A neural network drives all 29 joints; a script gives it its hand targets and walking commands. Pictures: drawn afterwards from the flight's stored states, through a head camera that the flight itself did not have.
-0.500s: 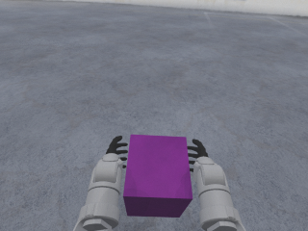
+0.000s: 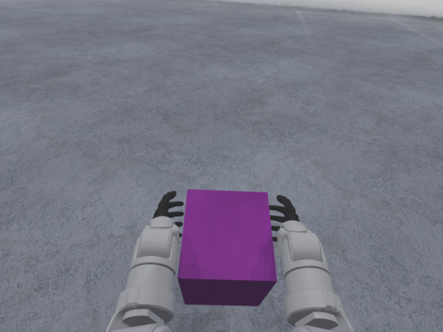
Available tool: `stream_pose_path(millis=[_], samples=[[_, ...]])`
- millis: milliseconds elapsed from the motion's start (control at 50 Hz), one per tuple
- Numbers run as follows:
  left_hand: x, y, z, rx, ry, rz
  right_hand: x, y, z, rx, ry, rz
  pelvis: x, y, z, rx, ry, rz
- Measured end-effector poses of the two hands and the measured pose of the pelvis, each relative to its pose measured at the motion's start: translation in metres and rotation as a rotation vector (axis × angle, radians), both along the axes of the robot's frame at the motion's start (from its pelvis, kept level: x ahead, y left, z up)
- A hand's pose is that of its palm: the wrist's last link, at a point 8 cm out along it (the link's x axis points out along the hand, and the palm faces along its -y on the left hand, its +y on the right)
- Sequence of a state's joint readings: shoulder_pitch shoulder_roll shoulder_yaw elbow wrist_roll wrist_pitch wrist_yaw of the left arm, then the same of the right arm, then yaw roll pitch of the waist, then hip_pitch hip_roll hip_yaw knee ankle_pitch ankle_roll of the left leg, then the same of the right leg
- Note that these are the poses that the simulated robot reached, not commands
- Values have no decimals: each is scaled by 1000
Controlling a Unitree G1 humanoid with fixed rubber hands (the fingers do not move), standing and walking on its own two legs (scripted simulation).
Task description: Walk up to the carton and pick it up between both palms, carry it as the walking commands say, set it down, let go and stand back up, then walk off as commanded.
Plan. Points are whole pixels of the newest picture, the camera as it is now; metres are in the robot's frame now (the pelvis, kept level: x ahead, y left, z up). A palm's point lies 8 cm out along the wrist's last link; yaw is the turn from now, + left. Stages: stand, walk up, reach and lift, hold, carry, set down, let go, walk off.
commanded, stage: reach and lift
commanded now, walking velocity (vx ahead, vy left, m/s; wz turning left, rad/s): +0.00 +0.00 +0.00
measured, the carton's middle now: (224, 250) +0.33 +0.00 -0.02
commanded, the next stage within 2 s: hold in 0.44 s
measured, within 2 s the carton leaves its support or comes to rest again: neither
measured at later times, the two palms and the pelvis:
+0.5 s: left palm (163, 231) +0.31 +0.12 +0.06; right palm (295, 235) +0.31 -0.13 +0.06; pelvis +0.01 -0.01 +0.00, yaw +0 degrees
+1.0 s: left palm (161, 234) +0.30 +0.12 +0.07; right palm (295, 240) +0.30 -0.13 +0.06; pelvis +0.00 +0.00 +0.00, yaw +0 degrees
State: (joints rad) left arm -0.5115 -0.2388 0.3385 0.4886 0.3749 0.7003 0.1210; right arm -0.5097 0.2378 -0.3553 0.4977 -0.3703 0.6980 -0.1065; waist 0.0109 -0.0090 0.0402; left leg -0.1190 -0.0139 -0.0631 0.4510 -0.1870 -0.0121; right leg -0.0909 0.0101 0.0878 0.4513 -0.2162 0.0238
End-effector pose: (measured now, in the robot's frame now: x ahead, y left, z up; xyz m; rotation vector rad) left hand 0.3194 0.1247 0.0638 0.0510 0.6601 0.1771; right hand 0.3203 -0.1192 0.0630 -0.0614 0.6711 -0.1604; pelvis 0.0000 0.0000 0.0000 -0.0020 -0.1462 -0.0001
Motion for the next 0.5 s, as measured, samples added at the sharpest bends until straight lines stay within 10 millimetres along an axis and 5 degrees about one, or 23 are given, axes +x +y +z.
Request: stream_pose_path(millis=[500], samples=[[-9, -3, 0, -3, 8, -40, -8, -8, 0, -5, 2, 42, 6, -6, 2, 3, -11, 6]])
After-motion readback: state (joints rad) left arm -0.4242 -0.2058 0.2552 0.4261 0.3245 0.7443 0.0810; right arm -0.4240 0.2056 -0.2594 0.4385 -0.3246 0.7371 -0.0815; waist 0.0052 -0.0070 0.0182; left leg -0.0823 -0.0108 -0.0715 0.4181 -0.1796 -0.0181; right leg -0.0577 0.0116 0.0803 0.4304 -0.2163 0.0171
